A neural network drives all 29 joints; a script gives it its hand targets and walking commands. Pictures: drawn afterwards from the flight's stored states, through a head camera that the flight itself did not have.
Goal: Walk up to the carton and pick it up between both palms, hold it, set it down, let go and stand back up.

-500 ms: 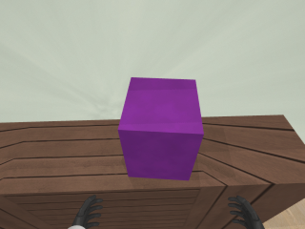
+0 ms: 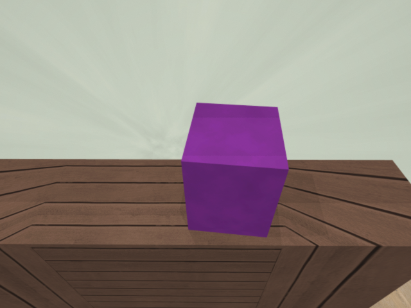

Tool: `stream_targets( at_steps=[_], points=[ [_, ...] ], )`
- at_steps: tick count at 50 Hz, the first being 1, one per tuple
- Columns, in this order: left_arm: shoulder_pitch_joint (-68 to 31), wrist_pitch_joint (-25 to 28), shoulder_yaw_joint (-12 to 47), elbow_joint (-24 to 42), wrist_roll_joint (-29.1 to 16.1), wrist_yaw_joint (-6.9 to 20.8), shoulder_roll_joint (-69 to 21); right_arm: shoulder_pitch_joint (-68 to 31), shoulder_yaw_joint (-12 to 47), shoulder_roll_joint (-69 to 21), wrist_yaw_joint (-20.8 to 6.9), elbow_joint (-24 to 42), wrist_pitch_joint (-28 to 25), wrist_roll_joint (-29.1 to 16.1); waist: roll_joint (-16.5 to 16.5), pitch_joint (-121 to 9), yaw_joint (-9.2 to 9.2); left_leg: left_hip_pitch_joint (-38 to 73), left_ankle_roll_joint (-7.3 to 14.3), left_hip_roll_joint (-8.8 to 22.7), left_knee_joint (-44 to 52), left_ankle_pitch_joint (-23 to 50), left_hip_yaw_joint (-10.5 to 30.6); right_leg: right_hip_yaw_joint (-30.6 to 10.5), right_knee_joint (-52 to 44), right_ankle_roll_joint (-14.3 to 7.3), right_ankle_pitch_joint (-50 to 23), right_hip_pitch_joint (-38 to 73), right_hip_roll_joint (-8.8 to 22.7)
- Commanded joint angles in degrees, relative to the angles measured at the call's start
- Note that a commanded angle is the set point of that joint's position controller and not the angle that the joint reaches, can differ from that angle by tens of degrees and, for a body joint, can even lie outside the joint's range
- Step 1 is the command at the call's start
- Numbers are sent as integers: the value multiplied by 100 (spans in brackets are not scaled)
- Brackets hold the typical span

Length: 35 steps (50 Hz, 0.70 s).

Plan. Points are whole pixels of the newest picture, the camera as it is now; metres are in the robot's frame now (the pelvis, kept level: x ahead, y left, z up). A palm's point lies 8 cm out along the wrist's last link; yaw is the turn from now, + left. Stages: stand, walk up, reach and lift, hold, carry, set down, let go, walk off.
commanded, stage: stand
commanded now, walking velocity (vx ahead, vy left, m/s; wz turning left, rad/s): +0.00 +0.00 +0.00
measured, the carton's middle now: (231, 170) +0.44 -0.03 +0.02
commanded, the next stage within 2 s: none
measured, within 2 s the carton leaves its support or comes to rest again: neither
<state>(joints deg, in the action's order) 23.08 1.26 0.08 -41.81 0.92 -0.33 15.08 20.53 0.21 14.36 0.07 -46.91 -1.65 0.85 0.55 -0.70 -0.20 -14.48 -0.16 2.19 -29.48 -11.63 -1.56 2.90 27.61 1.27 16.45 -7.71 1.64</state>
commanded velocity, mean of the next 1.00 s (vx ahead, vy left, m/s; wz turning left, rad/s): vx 0.00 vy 0.00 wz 0.00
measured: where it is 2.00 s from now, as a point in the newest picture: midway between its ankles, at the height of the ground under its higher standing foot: outside the picture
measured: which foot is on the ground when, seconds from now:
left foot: down 0.00-1.00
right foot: down 0.00-1.00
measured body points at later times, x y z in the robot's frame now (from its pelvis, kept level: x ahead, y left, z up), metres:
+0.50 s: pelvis -0.04 +0.00 +0.00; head -0.06 +0.00 +0.45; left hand -0.04 +0.26 -0.14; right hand -0.02 -0.27 -0.14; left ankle +0.05 +0.12 -0.73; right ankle -0.01 -0.13 -0.74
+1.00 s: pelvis -0.02 -0.02 +0.00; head -0.04 -0.02 +0.45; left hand +0.00 +0.23 -0.14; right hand -0.03 -0.28 -0.14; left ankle +0.05 +0.12 -0.74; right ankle -0.01 -0.13 -0.74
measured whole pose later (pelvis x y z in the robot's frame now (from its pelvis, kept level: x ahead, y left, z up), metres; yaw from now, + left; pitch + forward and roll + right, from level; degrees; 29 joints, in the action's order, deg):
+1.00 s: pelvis -0.02 -0.02 +0.00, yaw +1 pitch -2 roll -1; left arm 24.2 0.6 -0.4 -49.2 0.5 -1.0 13.7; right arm 25.6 -0.5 12.6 0.8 -52.6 -0.3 1.0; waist 0.2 -1.7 0.6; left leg -18.4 -2.0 2.9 -30.2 -10.0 0.8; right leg 3.6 31.0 -0.8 16.7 -12.5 0.1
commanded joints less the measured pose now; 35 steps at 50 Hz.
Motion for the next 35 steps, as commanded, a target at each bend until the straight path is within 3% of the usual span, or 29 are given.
stream_targets(
  at_steps=[1,7,14,21,35],
  points=[
    [109,129,-157,318,-7,-30,741,78,-216,824,33,404,-99,-12,-112,507,17,-181,205,325,818,-453,730,-544,-677,-163,410,-667,296],
    [377,105,-123,66,4,-25,693,183,-239,886,27,309,-43,-26,-264,716,-20,-650,213,362,1161,-1552,964,-469,-511,-166,811,-763,202],
    [632,91,-130,-140,15,-35,674,364,-280,878,32,205,12,-22,-308,787,-11,-797,172,345,1248,-1994,992,-464,-464,-187,1102,-992,162],
    [671,71,-181,-263,-4,-56,741,574,-316,782,35,93,60,-5,-120,807,53,-570,126,250,959,-1840,863,-670,-683,-228,1630,-1476,249],
    [615,14,-243,-399,-23,-77,688,756,-308,643,66,-107,84,18,-63,902,60,-497,92,220,711,-1448,849,-813,-803,-287,1635,-1607,309]
  ],
)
